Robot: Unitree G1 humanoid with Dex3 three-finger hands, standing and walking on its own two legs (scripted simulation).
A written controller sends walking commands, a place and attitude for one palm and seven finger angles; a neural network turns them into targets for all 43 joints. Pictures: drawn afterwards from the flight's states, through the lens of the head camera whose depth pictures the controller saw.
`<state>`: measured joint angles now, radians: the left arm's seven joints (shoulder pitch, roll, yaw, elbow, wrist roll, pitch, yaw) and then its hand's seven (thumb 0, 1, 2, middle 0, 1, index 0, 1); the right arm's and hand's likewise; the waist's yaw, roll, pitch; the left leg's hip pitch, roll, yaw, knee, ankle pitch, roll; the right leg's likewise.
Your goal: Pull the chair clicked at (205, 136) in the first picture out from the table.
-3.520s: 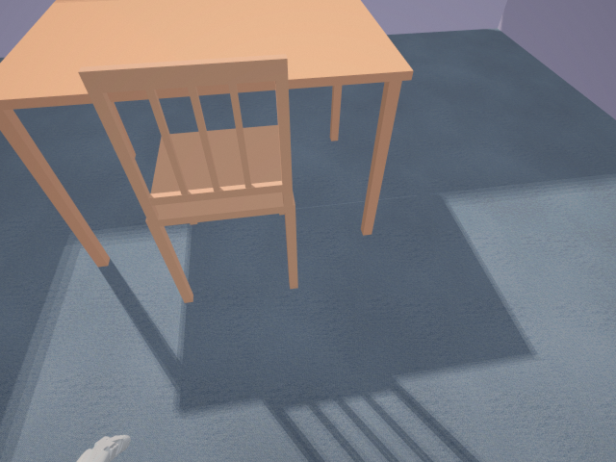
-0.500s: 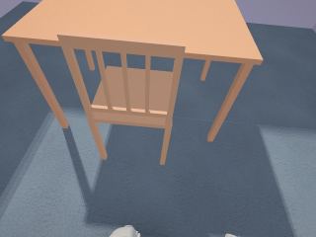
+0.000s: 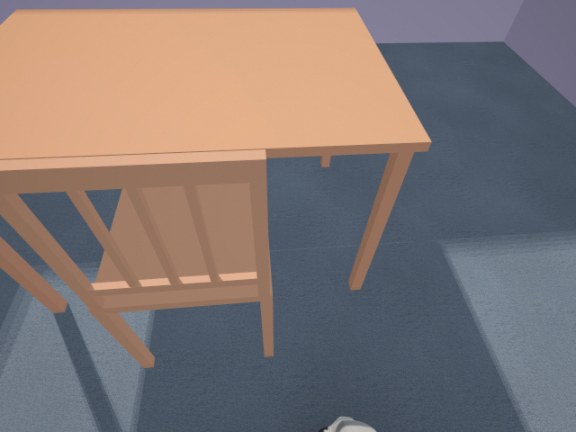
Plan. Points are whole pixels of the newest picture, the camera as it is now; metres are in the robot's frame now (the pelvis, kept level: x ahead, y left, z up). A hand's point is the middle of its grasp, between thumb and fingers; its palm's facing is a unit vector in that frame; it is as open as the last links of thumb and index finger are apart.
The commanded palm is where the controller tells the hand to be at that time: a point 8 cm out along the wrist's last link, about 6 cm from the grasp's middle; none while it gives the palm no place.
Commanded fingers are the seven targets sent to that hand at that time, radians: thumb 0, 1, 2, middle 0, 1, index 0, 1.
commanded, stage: come to a stop and stand still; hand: left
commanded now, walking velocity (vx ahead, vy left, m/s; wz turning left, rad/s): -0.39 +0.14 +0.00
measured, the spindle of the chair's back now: (156, 240) +0.46 +0.25 -0.07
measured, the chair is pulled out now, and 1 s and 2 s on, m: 0.00 0.00 0.00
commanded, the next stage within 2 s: look again from close up in 1.22 s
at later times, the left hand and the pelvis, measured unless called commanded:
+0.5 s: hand out of the picture +0.04 +0.25 -0.18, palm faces +0.06 -0.96 -0.26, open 7.4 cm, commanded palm none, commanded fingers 0.00 0.90 0.90 -0.20 -0.30 -0.20 -0.30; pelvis -0.04 +0.04 -0.02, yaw +2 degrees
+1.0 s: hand out of the picture -0.06 +0.29 -0.16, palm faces +0.00 -0.98 -0.22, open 7.4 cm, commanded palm none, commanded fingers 0.00 0.90 0.90 -0.20 -0.30 -0.20 -0.30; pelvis -0.09 +0.11 +0.00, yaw -1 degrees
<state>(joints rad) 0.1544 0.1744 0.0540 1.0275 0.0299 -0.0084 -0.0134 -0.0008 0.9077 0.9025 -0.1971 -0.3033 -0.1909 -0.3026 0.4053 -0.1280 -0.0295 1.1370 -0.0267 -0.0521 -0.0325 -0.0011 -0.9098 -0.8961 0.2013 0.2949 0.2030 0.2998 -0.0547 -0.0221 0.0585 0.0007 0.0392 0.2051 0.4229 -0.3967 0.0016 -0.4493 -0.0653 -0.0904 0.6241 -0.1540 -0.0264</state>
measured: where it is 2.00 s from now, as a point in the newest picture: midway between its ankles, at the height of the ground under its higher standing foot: outside the picture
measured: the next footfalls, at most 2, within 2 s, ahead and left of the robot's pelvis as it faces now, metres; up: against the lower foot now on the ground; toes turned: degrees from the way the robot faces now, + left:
right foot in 0.02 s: +0.15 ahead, -0.12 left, +0.00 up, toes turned -6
left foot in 0.44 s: -0.01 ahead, +0.17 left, +0.00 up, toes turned +2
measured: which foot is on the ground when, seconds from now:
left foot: down 0.00-0.04, up 0.06-0.42, down 0.44-1.00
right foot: up 0.00-0.00, down 0.02-0.46, up 0.48-0.62, down 0.64-1.00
